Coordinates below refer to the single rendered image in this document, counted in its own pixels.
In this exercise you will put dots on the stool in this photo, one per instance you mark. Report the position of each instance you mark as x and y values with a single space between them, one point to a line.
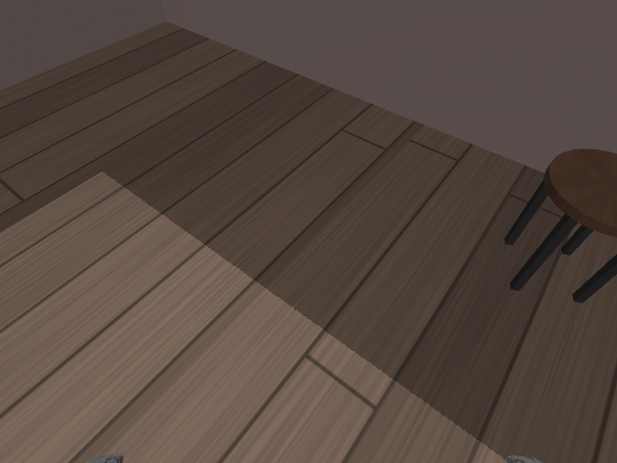
583 184

